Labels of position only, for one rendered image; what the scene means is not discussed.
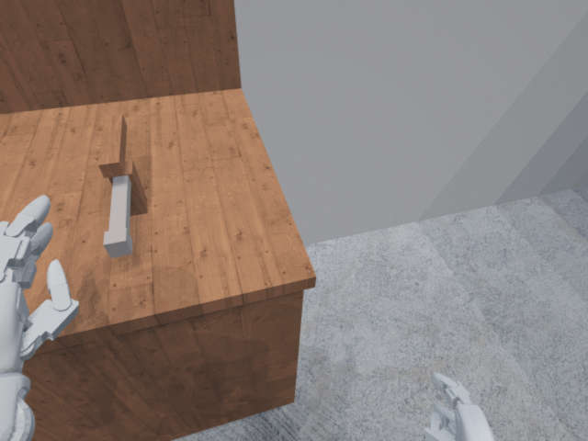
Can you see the tap lever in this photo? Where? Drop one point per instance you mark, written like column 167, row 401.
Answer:
column 117, row 240

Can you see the robot left forearm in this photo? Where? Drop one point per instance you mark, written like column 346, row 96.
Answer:
column 17, row 421

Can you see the right robot hand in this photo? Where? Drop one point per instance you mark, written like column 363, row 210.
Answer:
column 468, row 423

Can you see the counter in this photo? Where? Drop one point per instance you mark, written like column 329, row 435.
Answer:
column 200, row 325

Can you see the left robot hand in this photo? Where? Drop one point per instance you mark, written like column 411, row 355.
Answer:
column 21, row 245

